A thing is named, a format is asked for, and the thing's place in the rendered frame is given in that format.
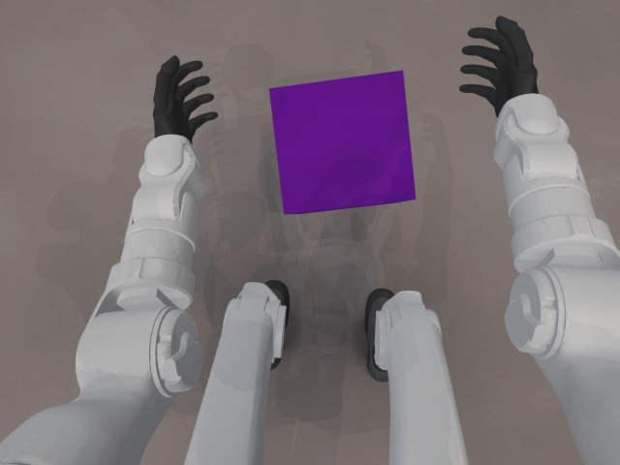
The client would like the left robot forearm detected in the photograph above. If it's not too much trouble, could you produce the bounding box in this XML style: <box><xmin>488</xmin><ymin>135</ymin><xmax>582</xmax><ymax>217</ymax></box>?
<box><xmin>76</xmin><ymin>135</ymin><xmax>206</xmax><ymax>385</ymax></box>

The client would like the robot right hand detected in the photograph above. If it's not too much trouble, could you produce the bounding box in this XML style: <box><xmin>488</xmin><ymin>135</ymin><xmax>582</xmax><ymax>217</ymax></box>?
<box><xmin>459</xmin><ymin>15</ymin><xmax>539</xmax><ymax>118</ymax></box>

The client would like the robot left shin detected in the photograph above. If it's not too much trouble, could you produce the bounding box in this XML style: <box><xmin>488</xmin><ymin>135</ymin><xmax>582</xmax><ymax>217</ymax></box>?
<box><xmin>223</xmin><ymin>282</ymin><xmax>279</xmax><ymax>326</ymax></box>

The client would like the robot right shin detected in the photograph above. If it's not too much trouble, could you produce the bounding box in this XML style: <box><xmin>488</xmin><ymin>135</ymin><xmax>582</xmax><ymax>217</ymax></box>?
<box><xmin>374</xmin><ymin>291</ymin><xmax>442</xmax><ymax>370</ymax></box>

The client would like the robot shin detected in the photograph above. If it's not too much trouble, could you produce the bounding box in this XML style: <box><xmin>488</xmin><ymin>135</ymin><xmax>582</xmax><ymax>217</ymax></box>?
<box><xmin>223</xmin><ymin>282</ymin><xmax>279</xmax><ymax>326</ymax></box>
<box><xmin>374</xmin><ymin>291</ymin><xmax>442</xmax><ymax>370</ymax></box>

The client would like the right robot upper arm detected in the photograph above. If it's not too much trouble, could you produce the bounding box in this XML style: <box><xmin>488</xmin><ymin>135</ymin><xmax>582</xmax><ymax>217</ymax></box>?
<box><xmin>505</xmin><ymin>264</ymin><xmax>620</xmax><ymax>465</ymax></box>

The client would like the carton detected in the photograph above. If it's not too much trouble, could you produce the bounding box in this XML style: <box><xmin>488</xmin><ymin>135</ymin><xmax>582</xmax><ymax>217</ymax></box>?
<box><xmin>269</xmin><ymin>71</ymin><xmax>416</xmax><ymax>214</ymax></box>

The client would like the robot left hand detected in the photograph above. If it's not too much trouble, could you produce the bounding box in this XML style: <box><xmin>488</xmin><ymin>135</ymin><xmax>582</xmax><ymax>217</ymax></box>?
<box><xmin>153</xmin><ymin>55</ymin><xmax>218</xmax><ymax>145</ymax></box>

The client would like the left robot upper arm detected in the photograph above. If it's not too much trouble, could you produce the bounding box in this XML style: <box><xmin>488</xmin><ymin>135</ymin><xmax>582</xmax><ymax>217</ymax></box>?
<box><xmin>0</xmin><ymin>305</ymin><xmax>203</xmax><ymax>465</ymax></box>

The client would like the right robot forearm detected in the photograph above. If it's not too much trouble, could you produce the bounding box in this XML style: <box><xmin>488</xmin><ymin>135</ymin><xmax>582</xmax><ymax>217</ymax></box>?
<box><xmin>493</xmin><ymin>94</ymin><xmax>620</xmax><ymax>273</ymax></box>

